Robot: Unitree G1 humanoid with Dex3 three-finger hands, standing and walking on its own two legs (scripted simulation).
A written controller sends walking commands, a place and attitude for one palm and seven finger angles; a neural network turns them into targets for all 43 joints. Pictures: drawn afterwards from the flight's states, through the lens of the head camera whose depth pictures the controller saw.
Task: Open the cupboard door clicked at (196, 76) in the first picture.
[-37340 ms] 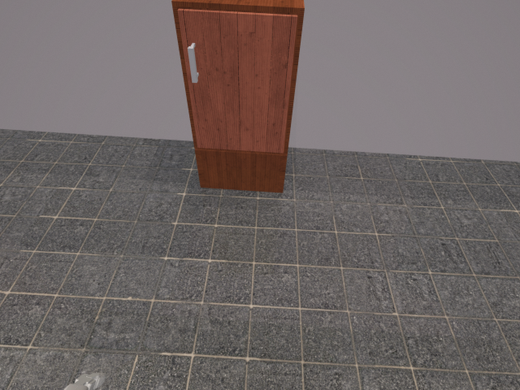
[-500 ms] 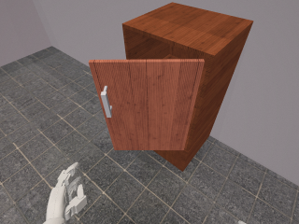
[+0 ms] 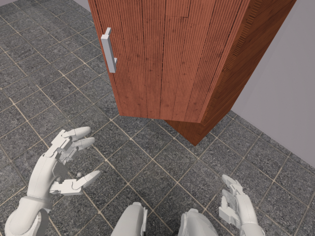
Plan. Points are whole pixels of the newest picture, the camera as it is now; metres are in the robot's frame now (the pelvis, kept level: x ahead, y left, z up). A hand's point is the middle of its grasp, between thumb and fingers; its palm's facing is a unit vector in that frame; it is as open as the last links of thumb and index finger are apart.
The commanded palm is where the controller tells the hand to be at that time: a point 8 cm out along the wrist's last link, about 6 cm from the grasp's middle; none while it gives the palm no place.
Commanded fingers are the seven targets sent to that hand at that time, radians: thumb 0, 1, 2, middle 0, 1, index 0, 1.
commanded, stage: raise the hand with hooked fingers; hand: left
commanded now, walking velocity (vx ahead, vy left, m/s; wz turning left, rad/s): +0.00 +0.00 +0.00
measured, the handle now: (110, 51) +0.62 +0.22 +0.06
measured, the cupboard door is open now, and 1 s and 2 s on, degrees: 39 39 39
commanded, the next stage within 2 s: move the hooked fingers beside the handle in 1.40 s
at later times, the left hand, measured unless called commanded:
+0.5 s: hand (56, 156) +0.27 +0.25 +0.06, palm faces -0.01 -1.00 -0.06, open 13.1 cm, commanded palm +0.24 +0.31 +0.06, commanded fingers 0.00 -0.50 0.30 -0.30 -1.20 -0.30 -1.20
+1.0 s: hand (36, 136) +0.31 +0.31 +0.06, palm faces -0.01 -1.00 -0.05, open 13.9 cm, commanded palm +0.28 +0.35 +0.07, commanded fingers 0.00 -0.50 0.30 -0.30 -1.20 -0.30 -1.20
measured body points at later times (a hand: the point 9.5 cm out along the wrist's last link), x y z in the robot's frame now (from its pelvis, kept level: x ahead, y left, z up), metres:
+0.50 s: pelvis +0.01 +0.02 +0.02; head +0.09 +0.05 +0.46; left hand +0.26 +0.31 +0.07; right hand +0.18 -0.24 -0.04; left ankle +0.03 +0.10 -0.63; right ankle +0.03 -0.08 -0.63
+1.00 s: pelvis +0.01 +0.04 +0.03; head +0.10 +0.07 +0.47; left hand +0.30 +0.37 +0.07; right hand +0.16 -0.22 -0.05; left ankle +0.03 +0.10 -0.63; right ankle +0.04 -0.08 -0.63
